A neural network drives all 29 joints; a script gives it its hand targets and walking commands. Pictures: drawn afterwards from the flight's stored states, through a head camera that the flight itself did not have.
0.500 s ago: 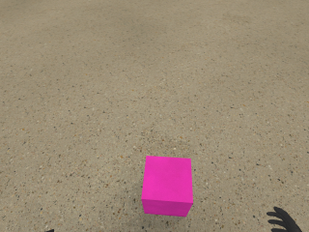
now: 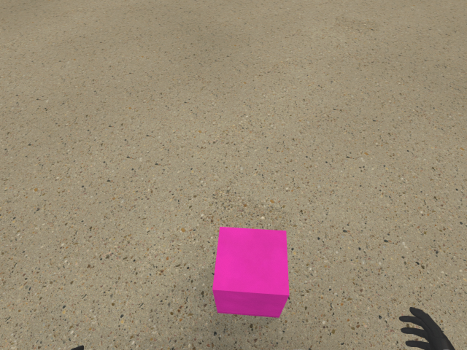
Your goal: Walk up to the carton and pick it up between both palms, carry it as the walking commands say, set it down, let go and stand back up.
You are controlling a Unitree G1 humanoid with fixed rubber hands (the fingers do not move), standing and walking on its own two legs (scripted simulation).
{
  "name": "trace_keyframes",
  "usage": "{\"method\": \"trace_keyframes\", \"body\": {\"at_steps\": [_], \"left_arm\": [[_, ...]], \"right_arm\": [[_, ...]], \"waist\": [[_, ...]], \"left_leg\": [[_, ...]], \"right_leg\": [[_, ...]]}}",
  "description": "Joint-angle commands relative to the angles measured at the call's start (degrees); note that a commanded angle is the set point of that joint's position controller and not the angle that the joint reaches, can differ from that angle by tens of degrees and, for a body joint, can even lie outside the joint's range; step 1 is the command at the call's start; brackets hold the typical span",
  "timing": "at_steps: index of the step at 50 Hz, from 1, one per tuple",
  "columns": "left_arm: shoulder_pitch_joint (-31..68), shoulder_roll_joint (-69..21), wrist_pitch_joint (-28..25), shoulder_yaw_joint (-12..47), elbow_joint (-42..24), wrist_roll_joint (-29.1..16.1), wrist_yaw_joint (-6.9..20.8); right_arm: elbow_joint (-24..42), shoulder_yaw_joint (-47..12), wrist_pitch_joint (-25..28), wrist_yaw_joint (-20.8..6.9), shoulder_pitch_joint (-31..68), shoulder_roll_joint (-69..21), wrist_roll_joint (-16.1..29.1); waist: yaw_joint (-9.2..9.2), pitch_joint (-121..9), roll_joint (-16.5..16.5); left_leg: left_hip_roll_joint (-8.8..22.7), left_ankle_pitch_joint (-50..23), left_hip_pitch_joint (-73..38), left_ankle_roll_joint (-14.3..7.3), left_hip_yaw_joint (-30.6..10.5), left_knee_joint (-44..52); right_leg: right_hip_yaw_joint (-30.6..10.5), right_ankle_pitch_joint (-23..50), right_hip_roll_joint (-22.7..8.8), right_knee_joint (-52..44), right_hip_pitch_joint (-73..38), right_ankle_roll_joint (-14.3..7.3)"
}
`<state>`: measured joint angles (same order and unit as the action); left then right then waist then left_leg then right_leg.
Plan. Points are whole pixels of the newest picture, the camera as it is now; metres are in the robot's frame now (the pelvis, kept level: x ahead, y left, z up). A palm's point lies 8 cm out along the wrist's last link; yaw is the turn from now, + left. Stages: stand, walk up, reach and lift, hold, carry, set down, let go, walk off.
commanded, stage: walk up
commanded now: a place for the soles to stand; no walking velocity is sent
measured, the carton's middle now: (250, 273) +0.46 -0.02 -0.61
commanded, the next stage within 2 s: reach and lift in 0.92 s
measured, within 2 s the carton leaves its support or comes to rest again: neither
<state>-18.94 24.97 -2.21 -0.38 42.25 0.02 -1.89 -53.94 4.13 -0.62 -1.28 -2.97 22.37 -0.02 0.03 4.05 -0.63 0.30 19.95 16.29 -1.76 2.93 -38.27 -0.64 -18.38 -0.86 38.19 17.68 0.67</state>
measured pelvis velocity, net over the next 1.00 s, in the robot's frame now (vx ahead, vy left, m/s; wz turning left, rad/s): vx -0.02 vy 0.00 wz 0.00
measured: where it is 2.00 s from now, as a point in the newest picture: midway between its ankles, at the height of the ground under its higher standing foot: outside the picture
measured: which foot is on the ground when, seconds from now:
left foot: down 0.00-1.00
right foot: down 0.00-1.00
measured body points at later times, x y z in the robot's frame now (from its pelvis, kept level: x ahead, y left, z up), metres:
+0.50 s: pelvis -0.02 +0.00 +0.00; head +0.00 +0.00 +0.45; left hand +0.06 +0.32 -0.10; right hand +0.11 -0.32 -0.10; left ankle +0.01 +0.11 -0.72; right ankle +0.02 -0.13 -0.72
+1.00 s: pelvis -0.02 +0.00 +0.00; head +0.01 +0.00 +0.45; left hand +0.07 +0.31 -0.10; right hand +0.12 -0.32 -0.10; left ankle +0.01 +0.11 -0.72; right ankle +0.02 -0.13 -0.72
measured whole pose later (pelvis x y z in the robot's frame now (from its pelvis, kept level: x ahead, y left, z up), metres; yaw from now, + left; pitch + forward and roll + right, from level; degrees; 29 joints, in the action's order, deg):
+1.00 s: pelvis -0.02 +0.00 +0.00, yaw +0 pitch -4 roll +0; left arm -16.0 22.6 3.4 -3.6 40.1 0.0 0.5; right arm -45.5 6.0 -4.1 -3.0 -5.2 21.6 0.0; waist 0.0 7.7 -0.5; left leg 0.4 18.0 16.3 -1.3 3.0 -37.8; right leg -0.8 -16.5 -0.8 37.8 17.8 0.6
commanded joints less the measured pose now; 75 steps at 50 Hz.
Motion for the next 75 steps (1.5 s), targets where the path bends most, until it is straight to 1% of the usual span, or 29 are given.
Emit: {"method": "trace_keyframes", "body": {"at_steps": [1,5,7,10,14,19,26,29,31,38,39,44,46,47,51,52,54,56,60,62,64,65,66,69,70,72,73,74,75], "left_arm": [[4.29,10.95,-1.00,-1.94,1.43,0.77,-0.34],[3.51,10.15,-0.21,-2.10,1.55,0.77,-0.08],[3.00,10.91,-0.01,-2.40,1.98,1.02,0.01],[3.14,12.28,-0.54,-3.13,1.76,1.65,0.13],[5.61,12.54,-0.85,-2.90,0.95,1.33,0.57],[3.76,9.76,-0.39,-1.46,2.04,1.47,0.58],[3.40,11.29,-0.84,-2.06,1.73,1.16,0.40],[4.77,12.29,-0.42,-2.96,1.71,1.72,0.43],[3.44,11.84,-0.59,-2.58,1.63,1.30,0.43],[4.41,11.63,-1.32,-2.66,1.04,1.63,0.55],[3.77,11.75,-1.15,-2.64,1.00,1.26,0.58],[1.59,10.36,-0.45,-2.33,2.29,1.11,0.41],[3.22,11.08,-1.01,-2.77,0.94,1.70,0.36],[19.37,4.64,4.51,-7.80,-19.17,2.24,2.58],[16.29,0.98,8.60,-7.83,-16.36,2.00,3.94],[18.05,2.80,8.87,-8.45,-18.23,1.69,4.15],[18.24,1.74,8.75,-9.11,-18.76,3.73,3.06],[15.31,3.13,8.97,-9.23,-13.66,3.84,3.19],[17.77,2.18,8.39,-9.71,-13.69,2.26,3.76],[18.85,0.40,7.11,-9.48,-12.08,2.62,3.53],[20.03,-0.37,8.15,-9.12,-9.52,1.44,3.68],[22.99,-0.19,7.42,-10.30,-11.14,2.04,3.75],[27.34,1.02,6.07,-9.78,-12.55,0.56,3.78],[22.40,1.12,6.13,-9.93,-9.99,1.15,1.89],[26.56,0.29,5.03,-9.86,-12.80,-0.11,1.48],[27.33,-1.15,6.30,-7.67,-9.08,1.17,1.20],[29.79,-1.86,6.29,-8.77,-10.11,0.79,0.95],[32.67,-2.50,7.08,-6.08,-9.08,-0.19,1.26],[33.05,-2.82,6.92,-6.43,-11.54,-1.83,0.72]], "right_arm": [[3.61,1.37,0.25,0.33,5.17,10.66,0.18],[3.13,1.99,0.15,0.16,5.15,12.30,-0.67],[2.74,1.74,0.36,0.01,5.56,11.98,-0.58],[4.28,1.87,-0.30,0.12,6.14,11.57,-0.40],[1.77,1.17,-0.27,-0.26,2.25,9.01,-0.20],[1.94,1.87,0.58,-0.09,3.78,11.76,-0.77],[2.24,1.55,0.19,0.03,2.92,11.56,-0.64],[2.43,1.65,0.33,0.30,2.82,11.46,-0.37],[2.07,1.62,0.16,0.04,3.83,10.41,-0.25],[2.29,0.79,-0.23,-0.39,3.59,10.47,0.11],[3.14,0.71,-0.06,-0.01,2.22,9.77,-0.15],[3.18,1.26,0.57,-0.23,5.69,11.98,-0.39],[3.75,1.37,0.08,-0.18,4.34,11.06,0.09],[23.53,7.35,-1.69,-2.35,4.31,5.83,-5.27],[21.32,8.77,-7.11,-3.07,1.68,7.06,-4.83],[24.15,9.71,-7.60,-2.56,2.54,5.95,-5.07],[24.65,9.00,-6.55,-2.95,1.53,6.62,-5.37],[22.71,11.28,-6.73,-1.82,-2.03,8.70,-6.13],[25.19,9.38,-6.26,-1.43,1.73,5.86,-6.21],[25.72,7.03,-5.30,-1.44,4.76,3.18,-3.52],[23.03,8.96,-5.70,-0.83,5.72,3.63,-4.29],[23.11,9.03,-5.30,-0.58,6.46,4.85,-3.75],[27.60,9.32,-3.67,-0.17,12.27,4.90,-4.07],[19.91,7.56,-3.63,1.23,4.12,3.37,-2.89],[20.32,5.03,-2.78,0.17,9.33,1.37,-1.20],[18.87,9.40,-2.88,0.67,10.69,4.92,-4.12],[15.47,6.51,-3.01,0.27,13.41,3.00,-1.89],[16.10,6.85,-4.09,-0.02,15.18,3.10,-1.59],[16.55,6.39,-3.38,-0.15,15.05,4.80,-1.33]], "waist": [[-0.21,-3.32,-1.65],[0.01,-4.37,5.90],[-1.22,-1.35,3.58],[0.68,0.23,-0.58],[1.55,-0.85,-3.92],[-0.54,-1.61,-1.60],[-0.25,-4.10,5.01],[0.49,-1.90,-3.44],[0.45,-2.92,2.49],[0.65,-2.07,0.07],[1.10,-3.99,-3.57],[-1.03,-3.86,4.49],[-0.35,-5.93,-3.32],[-2.18,5.02,5.25],[-1.13,4.56,6.30],[0.09,-1.26,2.53],[0.71,-1.83,5.93],[-0.19,1.96,4.02],[0.89,-3.71,-5.74],[-0.47,-2.71,-0.81],[2.77,-5.96,-6.88],[1.81,-8.03,-1.64],[2.24,-11.18,-7.25],[2.76,-15.99,-1.37],[-0.14,-19.01,1.04],[4.56,-17.24,-1.36],[2.04,-15.59,1.48],[3.98,-17.61,2.44],[3.68,-21.26,3.64]], "left_leg": [[5.78,-8.30,-5.21,-1.42,-4.30,7.29],[9.28,2.79,-3.44,-3.60,-8.09,16.02],[12.51,1.16,0.88,-6.28,-10.77,17.35],[6.91,5.48,0.80,-1.98,-7.20,11.71],[3.00,7.69,-5.00,0.47,-4.54,8.03],[7.17,5.14,-2.04,-2.50,-9.36,15.52],[7.76,0.14,-4.73,-2.23,-8.35,13.03],[6.59,1.94,-2.25,-1.93,-7.43,10.49],[5.64,0.41,-4.55,-1.36,-6.49,9.79],[4.00,2.21,-4.49,-0.51,-4.92,8.15],[4.72,4.41,-5.02,-0.90,-6.16,9.11],[9.39,-1.48,-4.70,-2.74,-7.60,13.67],[6.01,0.01,-3.92,-1.27,-5.83,8.50],[1.14,5.50,6.79,4.53,-4.00,11.19],[4.09,21.82,17.28,0.74,-2.06,17.59],[4.29,16.45,12.68,0.79,-2.81,15.82],[4.60,6.33,10.09,2.31,-4.64,14.93],[2.07,11.25,12.72,2.09,-2.88,11.29],[0.66,0.28,5.07,3.43,-2.88,5.02],[1.07,-1.83,7.94,2.31,-4.59,5.43],[-0.54,-8.04,5.17,4.21,-3.31,1.10],[-1.30,-9.56,5.77,4.91,-3.33,-0.04],[-0.18,-13.32,8.78,3.81,-4.95,-1.14],[-1.59,-23.30,9.06,5.23,-4.34,-4.00],[-0.14,-28.58,6.92,5.38,-6.33,-5.42],[0.19,-30.83,8.19,6.49,-6.66,-5.98],[-0.44,-22.34,12.38,7.01,-6.25,-7.57],[0.04,-20.74,10.64,7.03,-5.89,-7.66],[0.58,-32.38,8.89,7.54,-7.07,-8.76]], "right_leg": [[-8.15,23.62,-4.34,-8.09,1.94,-5.16],[-5.28,8.84,-1.62,-5.04,3.20,-3.99],[-3.44,5.18,0.01,-2.08,0.67,-3.06],[-9.62,9.30,-3.68,-9.14,2.52,-4.84],[-17.04,-6.02,-8.92,-19.36,7.80,-6.78],[-7.93,4.40,-2.84,-10.40,3.61,-3.67],[-8.94,8.66,-3.35,-8.33,3.49,-4.51],[-8.97,9.42,-3.38,-9.92,4.64,-4.71],[-10.21,10.52,-4.41,-10.17,4.38,-5.07],[-14.43,9.92,-6.73,-14.05,5.57,-6.35],[-13.70,6.07,-6.79,-14.08,5.38,-6.75],[-5.19,12.01,-2.59,-7.95,1.30,-3.48],[-9.00,12.97,-4.76,-11.88,-0.07,-4.66],[1.94,-3.27,5.14,-6.48,0.14,-0.74],[7.64,-6.43,7.02,-1.82,-14.06,2.29],[7.19,-4.28,6.23,-1.82,-12.26,2.66],[6.16,1.38,6.70,-1.25,-10.24,2.07],[4.53,-0.44,4.32,-2.32,-10.46,2.14],[2.74,1.72,3.10,-2.07,-2.83,0.95],[3.80,3.89,3.94,1.56,0.27,1.45],[2.46,9.23,3.71,0.87,2.96,1.45],[2.03,10.33,3.15,2.31,2.21,1.03],[2.02,14.66,3.20,3.71,4.31,1.95],[2.68,23.40,3.61,8.08,6.04,2.04],[1.62,20.68,3.41,8.72,11.83,1.79],[1.83,21.66,3.85,8.84,15.30,1.87],[0.37,17.88,2.52,8.80,17.33,1.08],[2.04,13.96,3.22,10.09,20.38,1.54],[1.74,18.69,3.78,11.23,21.96,0.99]]}}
